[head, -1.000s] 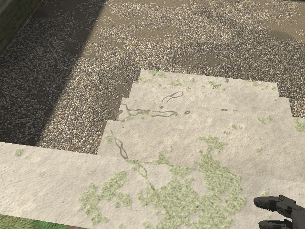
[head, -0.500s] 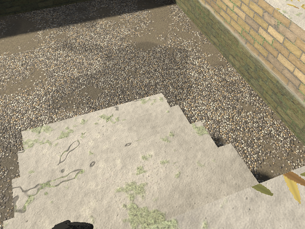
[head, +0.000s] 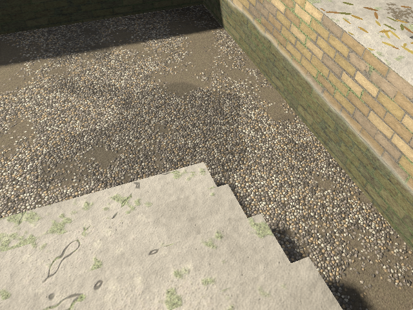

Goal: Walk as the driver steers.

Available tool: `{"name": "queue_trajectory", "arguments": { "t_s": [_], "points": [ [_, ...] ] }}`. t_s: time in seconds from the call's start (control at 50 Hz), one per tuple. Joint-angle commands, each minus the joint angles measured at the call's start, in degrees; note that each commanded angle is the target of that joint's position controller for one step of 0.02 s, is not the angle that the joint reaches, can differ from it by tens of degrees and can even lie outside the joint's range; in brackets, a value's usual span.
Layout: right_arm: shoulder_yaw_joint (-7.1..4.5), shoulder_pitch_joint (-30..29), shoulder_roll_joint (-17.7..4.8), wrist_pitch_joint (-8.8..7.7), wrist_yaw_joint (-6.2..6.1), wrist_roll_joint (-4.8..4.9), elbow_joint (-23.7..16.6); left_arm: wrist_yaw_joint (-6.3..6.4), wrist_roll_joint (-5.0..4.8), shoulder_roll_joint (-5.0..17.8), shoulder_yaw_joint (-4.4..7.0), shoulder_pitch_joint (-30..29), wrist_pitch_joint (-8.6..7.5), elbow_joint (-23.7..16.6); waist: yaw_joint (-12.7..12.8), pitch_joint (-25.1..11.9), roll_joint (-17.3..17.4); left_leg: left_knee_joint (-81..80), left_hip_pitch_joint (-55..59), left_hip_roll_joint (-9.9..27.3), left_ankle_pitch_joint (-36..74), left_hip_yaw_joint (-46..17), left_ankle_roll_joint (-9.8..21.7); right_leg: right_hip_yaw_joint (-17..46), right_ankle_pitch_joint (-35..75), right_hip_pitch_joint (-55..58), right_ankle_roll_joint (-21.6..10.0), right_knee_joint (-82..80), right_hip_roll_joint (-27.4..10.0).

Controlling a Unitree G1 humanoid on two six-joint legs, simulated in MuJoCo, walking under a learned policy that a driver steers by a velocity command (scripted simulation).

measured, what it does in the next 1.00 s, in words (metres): goes down, turning left: right foot 0.18 m lower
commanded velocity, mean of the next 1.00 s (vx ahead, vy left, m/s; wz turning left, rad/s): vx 0.50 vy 0.00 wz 0.49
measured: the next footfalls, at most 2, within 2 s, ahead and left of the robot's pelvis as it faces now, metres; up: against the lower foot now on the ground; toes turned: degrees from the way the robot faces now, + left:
right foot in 0.66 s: +0.46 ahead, -0.08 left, -0.18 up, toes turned +18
left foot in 1.22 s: +0.65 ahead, +0.42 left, -0.35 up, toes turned +50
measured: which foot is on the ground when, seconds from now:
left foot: down 0.00-0.66, up 0.68-1.00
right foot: down 0.00-0.00, up 0.02-0.64, down 0.66-1.00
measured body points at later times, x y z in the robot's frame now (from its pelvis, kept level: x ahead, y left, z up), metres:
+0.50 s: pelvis +0.23 +0.02 +0.00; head +0.22 +0.05 +0.45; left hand +0.38 +0.30 -0.10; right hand +0.20 -0.25 -0.12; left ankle +0.08 +0.07 -0.72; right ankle +0.45 -0.10 -0.69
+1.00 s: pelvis +0.48 +0.07 -0.20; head +0.47 +0.08 +0.25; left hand +0.30 +0.23 -0.35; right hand +0.72 -0.04 -0.31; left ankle +0.52 +0.26 -0.88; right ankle +0.42 -0.09 -0.90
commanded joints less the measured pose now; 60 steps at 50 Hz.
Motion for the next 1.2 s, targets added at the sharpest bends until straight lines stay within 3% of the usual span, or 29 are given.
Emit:
{"name": "queue_trajectory", "arguments": {
  "t_s": [0.02, 0.04, 0.08, 0.24, 0.42, 0.44, 0.46, 0.48, 0.5, 0.52, 0.6, 0.64, 0.66, 0.68, 0.7, 0.72, 0.74, 0.76, 0.78, 0.8, 0.9, 0.94, 0.96, 1.02, 1.06, 1.08, 1.1, 1.16, 1.2],
  "points": [
    [-3.9, 17.21, -13.93, -0.56, -0.63, 1.12, 1.93, 0.7, 0.37, 2.06, 0.3, 4.97, -0.12, -5.4, -2.56, -3.47, 17.83, -17.22, 29.65, 18.1, -4.81, -38.87, 8.32, -3.49, -4.5, -27.71, -1.22, 34.21, -1.62],
    [-4.07, 16.21, -12.9, 0.27, 0.09, 2.64, 1.86, 0.52, 1.64, 5.46, 0.81, 5.16, -0.23, -4.38, -3.09, -2.62, 15.64, -21.98, 28.79, 18.96, -13.21, -49.39, 12.49, 0.01, -7.58, -36.02, -1.59, 38.87, -1.97],
    [-3.06, 9.92, -8.21, 0.28, 0.57, 1.14, -0.5, 0.13, 1.03, 7.24, 1.53, -4.91, -0.33, -5.27, -2.53, 4.2, 1.92, -20.62, 18.14, 15.2, -4.78, -35.65, 13.08, 1.67, 1.25, -34.51, -1.31, 38.19, -7.03],
    [-3.18, 18.77, -8.13, -0.34, -1.52, 2.41, 1.34, -0.88, 1.43, 2.25, 0.24, -15.16, 2.58, -7.26, -4.02, 0.55, 2.12, -20.78, 21.27, 7.46, 31.48, -20.44, 10.09, -1.7, 13.58, -33.92, 4.72, 24.82, -8.26],
    [-4.05, 29.74, -9.13, -0.84, -3.81, 1.01, 4.24, -1.23, 1.41, 5.71, 1.97, -29.65, 1.54, -9.63, -9.15, 4.28, 4.88, -12.44, 35.46, 8.04, 21.14, -29.29, 11.27, 3.34, 23.37, -54.11, 3.85, 20.03, -9.01],
    [2.25, 30.23, 8.06, -4.49, -1.02, -7.37, 7.59, -3.31, 6.22, -7.5, -5.01, -24.83, -1.65, -9.2, -8.22, 7.99, 4.53, -2.84, 28.69, 4.97, 8.35, -19.28, 5.3, 10.63, 43.0, -54.77, 4.66, 8.03, -15.55],
    [1.91, 30.99, 5.87, -4.37, 0.25, -5.97, 7.49, -3.81, 7.12, -7.61, -4.98, -25.38, -1.72, -9.22, -9.94, 3.91, 1.62, -2.89, 16.58, 0.04, 4.06, -15.85, 6.59, 2.94, 54.46, -40.87, 4.09, 2.11, -12.77],
    [-3.02, 22.87, -7.48, -3.54, -1.28, 2.7, 3.52, -2.78, 1.83, 3.06, 0.0, -31.72, -0.32, -11.1, -9.87, 2.91, 1.82, -11.33, 7.19, 2.34, 4.61, -28.23, 8.38, -4.24, 48.45, -29.29, 3.57, 7.42, -5.11],
    [-3.22, 18.73, -9.99, -2.93, -1.66, 2.93, 2.0, -2.48, 1.15, 3.79, 0.23, -29.56, -0.06, -11.07, -7.81, 3.82, 2.94, -4.58, 2.48, 1.74, 3.41, -29.22, 9.0, 0.81, 49.19, -24.89, 3.99, 8.04, -6.36],
    [1.28, 27.12, 0.5, -4.28, 1.38, -5.79, 7.69, -3.62, 5.6, -7.1, -5.44, -26.05, -0.91, -12.02, -7.67, 5.62, 2.26, 1.3, -6.69, -3.06, -6.11, -18.83, 6.05, 3.19, 53.38, -18.43, 3.36, 1.86, -12.18],
    [0.57, 28.77, -4.7, -4.98, 2.71, -2.37, 8.75, -2.87, 4.61, 0.37, -3.8, -17.84, -1.21, -8.93, -6.46, 5.12, -1.75, 15.45, -5.0, -5.66, -10.27, -25.51, 4.9, -1.77, 43.7, -3.97, 5.15, -6.0, -9.54],
    [0.78, 24.94, -8.29, -4.02, 2.7, 0.94, 7.5, -2.72, 4.57, 2.75, -2.45, -3.2, -0.98, -2.6, 0.45, 4.52, -4.92, 36.34, 1.0, -10.74, -5.31, -22.55, 2.51, -4.38, 55.79, 5.81, 2.88, -24.5, -11.63],
    [1.29, 22.41, -8.51, -2.93, 4.2, -0.06, 5.43, -2.63, 4.57, 3.98, -1.54, 13.45, -1.15, 3.24, 6.38, -0.47, -6.81, 49.94, -11.39, -11.91, -2.08, -19.48, -0.37, -3.79, 58.04, 26.44, -0.68, -20.46, -16.81],
    [3.0, 30.99, 0.5, -3.84, 5.68, -0.61, 3.44, -4.2, 4.71, 7.61, -0.57, 24.1, -1.75, 3.91, 3.1, -19.26, -17.45, 79.68, -28.2, -14.66, -35.74, -14.84, -1.93, 4.09, 94.9, 53.38, -15.87, 8.8, -29.6],
    [2.8, 39.74, -0.64, -4.14, 6.74, -0.22, 5.36, -6.52, 6.57, 8.93, -0.06, 24.43, -1.41, 2.01, 2.33, -30.4, -11.04, 94.21, -41.09, -10.86, -40.41, -14.13, -2.78, 13.1, 102.7, 63.94, -25.88, 17.7, -40.75],
    [2.33, 29.65, -2.69, -3.85, 7.58, 0.46, 1.22, -6.16, 9.18, 10.45, 0.67, 20.99, -1.0, 1.42, 5.13, -18.01, -4.94, 98.48, -54.38, -7.42, -36.29, -10.45, -3.7, 14.27, 92.6, 52.06, -24.21, 13.94, -41.08],
    [1.8, 15.68, -3.11, -3.77, 6.39, -0.84, -3.95, -4.73, 7.35, 6.02, -0.45, 6.1, -2.11, -0.7, 2.94, -4.41, -0.36, 83.99, -58.27, 0.63, -23.19, -12.72, -4.05, 19.71, 50.27, 29.01, -18.69, 1.33, -41.6],
    [2.18, 8.23, -1.9, -3.94, 4.44, -2.59, -4.43, -4.39, 4.8, -0.06, -2.78, -2.78, -3.2, -3.03, -0.7, 2.38, 3.99, 68.85, -47.31, 5.41, -15.29, -11.65, -3.59, 13.27, 44.69, 6.41, -16.75, -5.7, -35.76],
    [3.98, 8.26, 2.73, -3.1, 3.84, -5.15, -2.39, -2.88, 4.8, -8.1, -5.6, -13.62, -4.39, -5.05, -6.82, 8.77, 4.06, 40.91, -31.66, 12.09, -2.14, -13.66, -0.5, 3.7, 40.2, -15.04, -12.17, -16.02, -29.38],
    [3.83, 8.9, 3.16, -2.13, 4.46, -6.51, -0.3, -2.15, 3.89, -7.07, -5.14, -13.2, -5.09, -4.18, -8.29, 11.41, -3.96, 35.09, -20.3, 11.12, 0.83, -8.88, -0.94, -0.19, 42.41, -25.72, -12.48, -17.1, -24.77],
    [1.84, 15.84, 0.74, -1.11, 7.17, -5.04, 3.57, -0.58, 6.75, 2.74, -2.25, -1.46, -7.94, 2.83, -7.46, 4.03, -1.45, 28.71, -10.76, 6.86, 18.78, -7.04, 1.09, -6.41, 26.98, -21.28, -11.17, -7.81, -23.72],
    [1.05, 7.95, -1.42, -1.68, 5.88, -5.31, 0.22, -0.21, 5.63, 1.04, -2.57, 0.15, -7.42, 4.07, -4.73, 5.43, -2.68, 29.28, -15.96, 6.39, 12.03, -5.34, 1.83, -5.32, 22.61, -15.13, -10.77, -5.45, -25.85],
    [2.25, -1.24, -0.3, -1.57, 4.94, -4.77, -2.24, 1.37, 6.17, -1.49, -3.1, 6.39, -7.49, 8.45, 0.35, 8.59, -2.37, 20.29, -38.18, 13.37, 23.18, -15.25, 0.84, -1.28, 16.51, 5.65, -7.57, -0.6, -28.85],
    [3.61, -16.25, 3.44, -2.24, 5.38, -5.33, -5.52, 4.72, 4.96, -6.02, -4.43, 30.41, -5.58, 14.88, 11.92, 9.24, -3.0, 3.48, -56.63, 12.74, 30.35, -5.89, -1.33, 0.24, 18.16, 27.17, -7.59, 6.34, -27.39],
    [4.04, -15.32, 2.74, -2.0, 6.55, -3.86, -3.2, 2.91, 6.92, -7.74, -6.07, 19.83, -5.05, 10.67, 8.09, 10.62, 1.08, -8.11, -28.61, 12.18, 50.08, -1.34, 0.47, -9.61, 6.53, -1.93, -3.95, 3.59, -21.39],
    [3.89, -15.33, 3.49, -1.14, 6.61, -3.76, -3.53, 0.41, 8.77, -4.03, -5.38, 17.45, -4.9, 10.08, 6.25, 10.63, -2.4, -0.28, -8.05, 7.78, 51.93, 3.41, 0.63, -10.95, 0.38, -19.96, -4.5, -1.97, -20.95],
    [2.42, -13.9, -0.36, -0.26, 6.53, -3.67, -3.65, -0.79, 8.61, -0.68, -4.47, 11.82, -5.34, 8.75, 3.77, 11.75, -3.48, 3.17, -4.81, 6.89, 43.95, 2.42, 0.51, -11.28, -2.85, -22.5, -3.79, -1.71, -22.0],
    [1.18, -15.02, -3.13, -0.45, 5.56, -6.13, -1.61, 0.9, 2.72, 3.62, -2.73, 12.35, -5.55, 10.95, 3.58, 14.67, 1.25, -14.46, -11.32, 7.89, 34.19, 1.34, -0.24, -11.41, 8.09, -3.83, 0.64, 8.83, -22.25],
    [-1.11, 6.59, -5.23, -1.87, 4.18, -5.02, 7.81, -0.43, 6.34, 3.43, -3.41, 17.49, -3.26, 13.66, -3.69, 5.19, 2.68, -19.32, 20.01, 6.22, 54.33, 2.18, 0.77, -13.91, 15.51, -8.77, 4.6, 29.01, -20.27]
  ]
}}
Keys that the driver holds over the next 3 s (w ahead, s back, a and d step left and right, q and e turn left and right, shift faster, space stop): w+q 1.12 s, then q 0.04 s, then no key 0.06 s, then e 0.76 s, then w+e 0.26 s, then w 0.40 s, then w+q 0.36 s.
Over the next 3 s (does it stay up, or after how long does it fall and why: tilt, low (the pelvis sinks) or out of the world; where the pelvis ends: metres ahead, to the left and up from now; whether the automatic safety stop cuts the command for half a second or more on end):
stays up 1.10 0.35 -0.53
